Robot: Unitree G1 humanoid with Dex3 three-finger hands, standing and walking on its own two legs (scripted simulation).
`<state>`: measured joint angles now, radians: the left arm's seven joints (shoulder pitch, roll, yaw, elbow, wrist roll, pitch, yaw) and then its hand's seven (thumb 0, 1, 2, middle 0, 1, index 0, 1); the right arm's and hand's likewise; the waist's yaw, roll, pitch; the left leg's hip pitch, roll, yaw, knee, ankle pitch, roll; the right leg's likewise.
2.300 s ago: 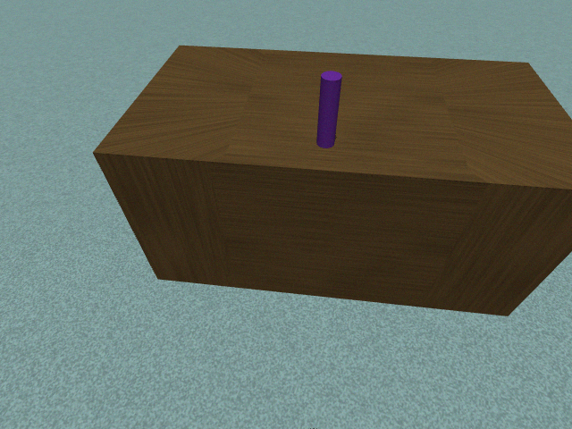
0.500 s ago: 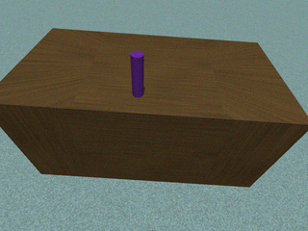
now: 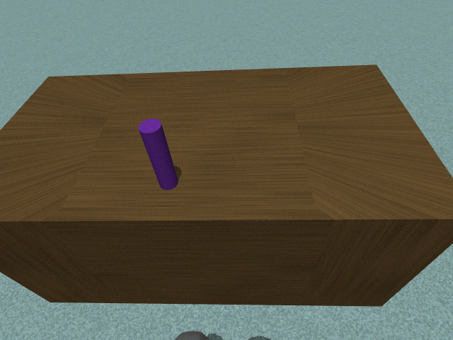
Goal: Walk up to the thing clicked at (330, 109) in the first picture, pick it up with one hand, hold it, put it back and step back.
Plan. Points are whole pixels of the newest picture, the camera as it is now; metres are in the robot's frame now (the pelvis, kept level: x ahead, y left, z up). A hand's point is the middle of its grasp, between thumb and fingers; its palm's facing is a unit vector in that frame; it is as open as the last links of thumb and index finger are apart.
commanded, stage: walk up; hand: left
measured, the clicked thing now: (160, 157) +0.54 +0.21 -0.01
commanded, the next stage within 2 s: stand in 1.56 s
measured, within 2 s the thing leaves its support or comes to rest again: neither
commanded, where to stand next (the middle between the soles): +0.11 +0.04 m, yaw +2 degrees
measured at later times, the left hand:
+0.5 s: hand out of the picture +0.11 +0.29 -0.15, palm faces -0.02 -0.92 -0.39, open 7.4 cm
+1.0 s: hand out of the picture +0.17 +0.28 -0.13, palm faces -0.02 -0.93 -0.36, open 7.4 cm
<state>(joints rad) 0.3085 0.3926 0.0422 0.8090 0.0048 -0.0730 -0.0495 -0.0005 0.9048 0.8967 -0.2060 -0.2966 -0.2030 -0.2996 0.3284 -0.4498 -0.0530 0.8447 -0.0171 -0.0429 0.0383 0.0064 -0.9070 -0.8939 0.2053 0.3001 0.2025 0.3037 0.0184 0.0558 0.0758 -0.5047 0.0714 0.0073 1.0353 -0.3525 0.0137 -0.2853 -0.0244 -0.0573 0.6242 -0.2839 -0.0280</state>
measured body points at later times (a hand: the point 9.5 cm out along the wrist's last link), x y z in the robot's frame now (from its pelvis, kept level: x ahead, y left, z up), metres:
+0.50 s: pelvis +0.06 +0.02 -0.01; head +0.07 +0.01 +0.44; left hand +0.11 +0.33 -0.13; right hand +0.19 -0.28 -0.13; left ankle +0.13 +0.13 -0.73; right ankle +0.04 -0.11 -0.73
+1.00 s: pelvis +0.07 +0.02 +0.02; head +0.08 +0.02 +0.47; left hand +0.17 +0.33 -0.11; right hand +0.16 -0.28 -0.11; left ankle +0.13 +0.13 -0.73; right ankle +0.04 -0.11 -0.73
